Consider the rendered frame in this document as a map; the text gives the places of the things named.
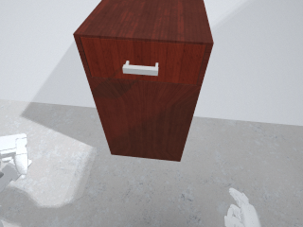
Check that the cabinet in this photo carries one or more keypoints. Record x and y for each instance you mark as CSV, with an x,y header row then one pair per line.
x,y
143,118

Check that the left robot hand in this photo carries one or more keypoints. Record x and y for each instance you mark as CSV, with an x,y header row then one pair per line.
x,y
13,151

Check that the handle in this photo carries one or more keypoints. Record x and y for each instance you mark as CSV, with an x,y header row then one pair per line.
x,y
140,69

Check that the right robot hand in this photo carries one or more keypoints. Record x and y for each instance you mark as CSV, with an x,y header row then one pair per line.
x,y
247,216

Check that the drawer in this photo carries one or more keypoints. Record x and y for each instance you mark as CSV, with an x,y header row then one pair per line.
x,y
177,63

